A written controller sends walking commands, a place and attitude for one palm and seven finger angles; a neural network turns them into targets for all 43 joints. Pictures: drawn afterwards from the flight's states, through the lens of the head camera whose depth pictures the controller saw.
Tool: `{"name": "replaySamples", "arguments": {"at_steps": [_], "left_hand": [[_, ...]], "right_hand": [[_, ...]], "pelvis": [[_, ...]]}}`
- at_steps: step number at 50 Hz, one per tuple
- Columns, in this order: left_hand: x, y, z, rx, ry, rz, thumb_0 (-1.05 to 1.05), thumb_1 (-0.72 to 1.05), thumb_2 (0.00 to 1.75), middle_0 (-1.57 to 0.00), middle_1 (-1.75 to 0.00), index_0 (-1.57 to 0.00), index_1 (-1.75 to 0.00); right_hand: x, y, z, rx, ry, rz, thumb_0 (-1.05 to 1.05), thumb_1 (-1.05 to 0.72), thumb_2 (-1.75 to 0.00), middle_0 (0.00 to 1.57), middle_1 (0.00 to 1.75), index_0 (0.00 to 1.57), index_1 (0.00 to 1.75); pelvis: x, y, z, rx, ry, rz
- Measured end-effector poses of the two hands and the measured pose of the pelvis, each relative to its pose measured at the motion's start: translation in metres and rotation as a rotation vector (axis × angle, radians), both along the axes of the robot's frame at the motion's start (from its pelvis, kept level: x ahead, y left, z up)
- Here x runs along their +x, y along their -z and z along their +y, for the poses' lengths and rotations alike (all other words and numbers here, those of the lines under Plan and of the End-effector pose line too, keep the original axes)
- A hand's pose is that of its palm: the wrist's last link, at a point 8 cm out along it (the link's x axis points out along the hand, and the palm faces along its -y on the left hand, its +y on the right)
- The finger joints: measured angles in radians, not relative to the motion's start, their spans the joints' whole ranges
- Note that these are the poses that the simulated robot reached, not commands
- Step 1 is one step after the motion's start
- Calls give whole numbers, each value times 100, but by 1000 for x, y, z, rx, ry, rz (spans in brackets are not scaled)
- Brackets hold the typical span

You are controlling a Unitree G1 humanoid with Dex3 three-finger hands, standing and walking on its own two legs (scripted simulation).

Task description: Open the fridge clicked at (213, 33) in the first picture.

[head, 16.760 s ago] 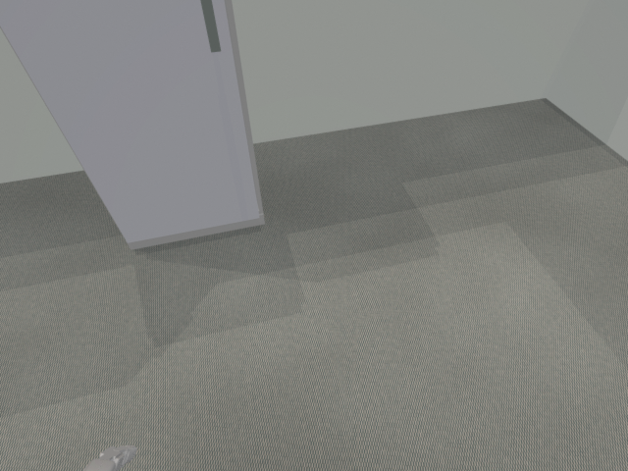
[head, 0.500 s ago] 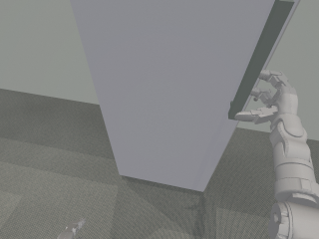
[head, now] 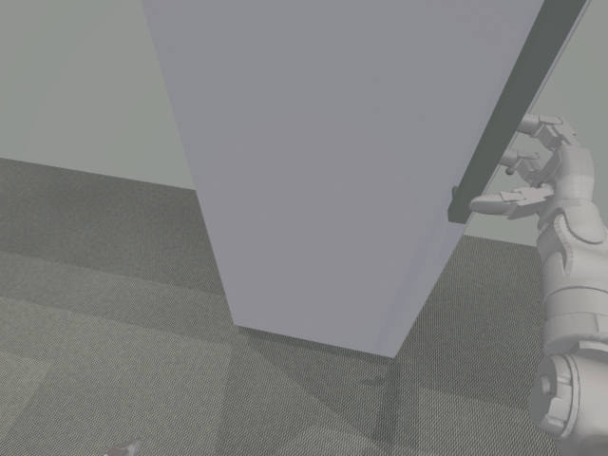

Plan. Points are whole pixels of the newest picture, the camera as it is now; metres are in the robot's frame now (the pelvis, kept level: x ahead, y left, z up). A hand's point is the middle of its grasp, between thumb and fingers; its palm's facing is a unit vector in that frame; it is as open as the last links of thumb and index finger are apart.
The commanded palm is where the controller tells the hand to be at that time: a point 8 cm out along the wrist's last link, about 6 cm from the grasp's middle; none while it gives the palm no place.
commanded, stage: feel for the door with the fingertips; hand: right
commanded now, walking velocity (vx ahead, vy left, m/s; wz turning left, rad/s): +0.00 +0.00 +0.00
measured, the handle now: (496, 120) +0.50 -0.18 +0.21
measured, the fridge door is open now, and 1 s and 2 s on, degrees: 0 0 0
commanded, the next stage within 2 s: slide the fingers in behind the handle in 0.02 s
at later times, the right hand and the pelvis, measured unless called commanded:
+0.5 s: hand (505, 178) +0.45 -0.20 +0.16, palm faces +0.09 +1.00 +0.03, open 14.0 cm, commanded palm +0.41 -0.24 +0.17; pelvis +0.00 -0.01 +0.00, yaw +1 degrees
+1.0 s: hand (485, 175) +0.45 -0.17 +0.17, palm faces +0.10 +1.00 +0.02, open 14.0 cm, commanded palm +0.41 -0.22 +0.17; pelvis +0.00 +0.00 +0.00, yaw +0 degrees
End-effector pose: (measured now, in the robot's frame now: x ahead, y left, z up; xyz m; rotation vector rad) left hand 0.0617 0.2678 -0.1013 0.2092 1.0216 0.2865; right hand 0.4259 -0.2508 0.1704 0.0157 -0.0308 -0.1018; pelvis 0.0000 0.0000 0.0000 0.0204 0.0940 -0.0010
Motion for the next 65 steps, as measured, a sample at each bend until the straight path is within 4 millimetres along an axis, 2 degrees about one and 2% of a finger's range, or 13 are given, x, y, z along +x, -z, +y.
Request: {"name": "replaySamples", "arguments": {"at_steps": [9,16,22,30,39,48,57,65], "left_hand": [[-13,5,-8,-17,-16,37,1,91,89,-20,-30,-20,-30],[-14,4,-15,-30,-22,34,1,91,89,-20,-30,-20,-30],[-4,2,-19,-35,-15,-1,1,91,89,-20,-30,-20,-30],[21,-4,-23,-32,21,-67,1,91,89,-20,-30,-20,-30],[39,-6,-27,-36,62,-103,1,91,89,-20,-30,-20,-30],[29,-2,-23,-47,51,-75,1,91,89,-20,-30,-20,-30],[12,1,-14,-45,12,-32,1,91,89,-20,-30,-20,-30],[15,0,-10,-38,16,-33,1,91,89,-20,-30,-20,-30]], "right_hand": [[9,1,-1,-1,-4,8,-1,50,-30,33,123,32,121],[8,5,-2,0,-6,12,-1,50,-30,33,122,32,121],[-1,7,2,6,-10,-5,-1,50,-30,31,121,31,121],[-11,8,6,0,-5,-3,-1,50,-30,30,120,30,120],[-11,4,16,2,-9,9,-1,50,-30,30,120,30,120],[-6,5,28,4,-8,11,-1,50,-30,30,120,30,120],[-8,5,27,1,1,4,-1,50,-30,30,120,30,120],[-13,4,30,13,-2,2,-1,50,-30,30,120,28,119]], "pelvis": [[1,1,-4,1,-6,13],[3,1,-7,2,-13,13],[4,0,-10,2,-18,3],[3,-1,-12,3,-10,-14],[1,-1,-10,3,3,-19],[1,-1,-6,-1,-1,-16],[4,-2,-1,-3,-9,-20],[4,-2,0,-3,-4,-26]]}}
